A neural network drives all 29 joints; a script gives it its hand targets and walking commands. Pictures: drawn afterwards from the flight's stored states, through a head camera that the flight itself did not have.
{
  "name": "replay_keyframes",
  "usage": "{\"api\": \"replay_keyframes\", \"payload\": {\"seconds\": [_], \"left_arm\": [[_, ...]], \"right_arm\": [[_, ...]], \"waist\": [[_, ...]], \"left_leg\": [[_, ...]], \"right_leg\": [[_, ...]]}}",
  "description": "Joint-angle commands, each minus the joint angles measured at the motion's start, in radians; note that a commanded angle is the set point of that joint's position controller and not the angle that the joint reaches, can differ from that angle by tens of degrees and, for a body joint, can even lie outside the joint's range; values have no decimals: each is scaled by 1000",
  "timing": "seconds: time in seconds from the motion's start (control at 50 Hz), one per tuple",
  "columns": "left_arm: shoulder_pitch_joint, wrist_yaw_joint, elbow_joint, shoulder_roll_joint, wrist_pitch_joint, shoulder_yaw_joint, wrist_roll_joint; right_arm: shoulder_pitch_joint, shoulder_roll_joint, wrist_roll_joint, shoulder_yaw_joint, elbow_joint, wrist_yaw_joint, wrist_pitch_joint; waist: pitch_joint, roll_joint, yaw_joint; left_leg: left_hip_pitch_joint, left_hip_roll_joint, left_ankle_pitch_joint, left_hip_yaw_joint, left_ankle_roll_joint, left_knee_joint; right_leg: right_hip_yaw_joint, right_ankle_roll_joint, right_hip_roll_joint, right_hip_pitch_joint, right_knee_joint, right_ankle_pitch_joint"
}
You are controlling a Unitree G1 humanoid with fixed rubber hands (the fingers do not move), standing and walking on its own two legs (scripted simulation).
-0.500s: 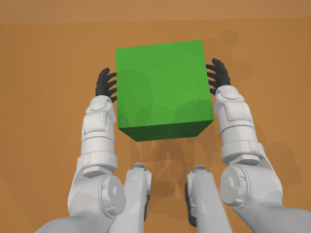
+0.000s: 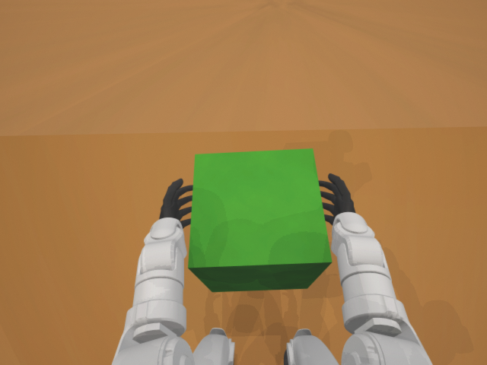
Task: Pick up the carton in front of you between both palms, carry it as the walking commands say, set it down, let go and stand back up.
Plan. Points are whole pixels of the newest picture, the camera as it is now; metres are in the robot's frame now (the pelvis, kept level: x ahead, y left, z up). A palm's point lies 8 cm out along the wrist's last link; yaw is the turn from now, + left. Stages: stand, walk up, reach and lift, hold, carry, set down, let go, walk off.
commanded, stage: reach and lift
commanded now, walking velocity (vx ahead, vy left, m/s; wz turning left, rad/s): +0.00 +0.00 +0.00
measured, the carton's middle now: (256, 228) +0.37 +0.01 -0.09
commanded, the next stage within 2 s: hold in 1.36 s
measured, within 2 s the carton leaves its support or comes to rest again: neither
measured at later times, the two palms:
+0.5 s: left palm (157, 215) +0.31 +0.15 +0.08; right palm (374, 215) +0.31 -0.15 +0.09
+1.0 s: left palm (155, 208) +0.32 +0.15 +0.09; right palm (375, 207) +0.32 -0.15 +0.10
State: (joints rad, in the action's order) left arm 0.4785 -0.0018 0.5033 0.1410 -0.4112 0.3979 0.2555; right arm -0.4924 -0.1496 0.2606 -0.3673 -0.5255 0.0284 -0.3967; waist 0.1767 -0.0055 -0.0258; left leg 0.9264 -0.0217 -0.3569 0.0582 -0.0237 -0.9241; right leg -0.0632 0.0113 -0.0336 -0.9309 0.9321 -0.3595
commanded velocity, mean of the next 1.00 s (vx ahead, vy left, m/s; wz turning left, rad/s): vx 0.00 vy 0.00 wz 0.00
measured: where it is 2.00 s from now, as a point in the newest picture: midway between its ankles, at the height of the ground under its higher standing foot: outside the picture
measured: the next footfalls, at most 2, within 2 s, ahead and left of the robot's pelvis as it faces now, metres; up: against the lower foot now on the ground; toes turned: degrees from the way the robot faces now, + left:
none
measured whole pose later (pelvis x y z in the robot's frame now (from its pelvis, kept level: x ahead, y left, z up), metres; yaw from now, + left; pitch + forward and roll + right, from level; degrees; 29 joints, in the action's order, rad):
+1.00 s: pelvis +0.02 +0.00 +0.07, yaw +0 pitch -5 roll +0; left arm 0.31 -0.02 0.33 0.16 -0.64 0.28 0.30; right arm -0.31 -0.16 0.31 -0.28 -0.34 -0.02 -0.63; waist -0.03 0.00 0.00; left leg 0.12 -0.01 -0.20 0.06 -0.01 -0.40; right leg -0.07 0.01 -0.01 -0.12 0.40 -0.20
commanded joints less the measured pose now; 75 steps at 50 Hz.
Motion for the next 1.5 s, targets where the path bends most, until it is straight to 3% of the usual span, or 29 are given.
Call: {"api": "replay_keyframes", "payload": {"seconds": [0.0, 0.22, 0.3, 0.44, 0.66, 1.06, 1.32, 1.44, 1.48], "left_arm": [[492, -254, 38, 1020, 5, -616, -165], [301, -234, -92, 1001, -81, -710, -192], [259, -237, -122, 996, -132, -711, -202], [301, -249, -66, 962, -175, -592, -147], [427, -260, -93, 992, -168, -627, -165], [261, -245, -221, 944, -213, -667, -192], [245, -240, -275, 934, -245, -689, -210], [211, -230, -379, 936, -286, -769, -260], [185, -221, -377, 909, -309, -746, -246]], "right_arm": [[-472, -1045, -159, 603, -44, -257, 1], [-278, -998, -190, 673, 97, -264, -91], [-239, -992, -202, 670, 130, -271, -144], [-291, -957, -152, 557, 76, -289, -190], [-406, -980, -159, 585, 105, -295, -182], [-237, -953, -195, 631, 229, -274, -229], [-221, -937, -211, 652, 284, -269, -260], [-186, -929, -254, 726, 393, -259, -301], [-160, -899, -243, 706, 390, -253, -324]], "waist": [[498, -5, 1], [278, 13, 18], [166, 9, 26], [-21, 12, 16], [67, 3, 25], [79, 3, 21], [52, 4, 23], [99, 4, 28], [45, 5, 27]], "left_leg": [[-402, -103, 279, -7, 21, 177], [-716, -80, 400, 12, 12, 420], [-774, -76, 349, 13, 14, 495], [-766, -67, 159, 2, 29, 554], [-815, -67, 155, -4, 27, 544], [-913, -78, 382, 4, 15, 584], [-921, -80, 377, 8, 15, 594], [-971, -78, 456, 19, 11, 607], [-958, -76, 416, 16, 11, 622]], "right_leg": [[-7, -7, -92, 417, -190, 272], [-11, -7, -75, 703, -428, 386], [-7, -6, -70, 769, -502, 347], [0, -19, -58, 755, -556, 164], [5, -15, -59, 802, -550, 156], [-6, 0, -65, 904, -593, 386], [-9, 1, -67, 914, -603, 380], [-14, 3, -66, 959, -616, 459], [-14, 2, -65, 950, -628, 415]]}}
